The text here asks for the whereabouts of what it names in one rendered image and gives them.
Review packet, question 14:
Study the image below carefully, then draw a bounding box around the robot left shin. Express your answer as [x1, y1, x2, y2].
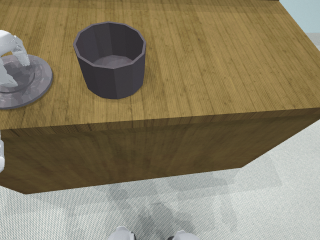
[116, 226, 129, 232]

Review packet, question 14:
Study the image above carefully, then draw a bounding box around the lid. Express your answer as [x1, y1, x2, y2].
[0, 54, 53, 110]

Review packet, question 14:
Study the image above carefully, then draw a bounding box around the table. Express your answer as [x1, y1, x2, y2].
[0, 0, 320, 195]

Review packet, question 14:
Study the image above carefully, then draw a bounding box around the left robot hand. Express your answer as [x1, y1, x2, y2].
[0, 30, 30, 88]

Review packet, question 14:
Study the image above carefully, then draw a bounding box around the robot shin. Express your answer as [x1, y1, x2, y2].
[116, 226, 129, 232]
[173, 230, 186, 239]

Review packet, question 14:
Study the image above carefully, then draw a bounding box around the pot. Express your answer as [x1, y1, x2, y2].
[73, 21, 146, 99]

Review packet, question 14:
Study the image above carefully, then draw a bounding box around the robot right shin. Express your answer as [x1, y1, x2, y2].
[173, 230, 186, 239]

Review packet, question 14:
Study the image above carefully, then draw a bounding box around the knob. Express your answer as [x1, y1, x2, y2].
[3, 61, 23, 79]

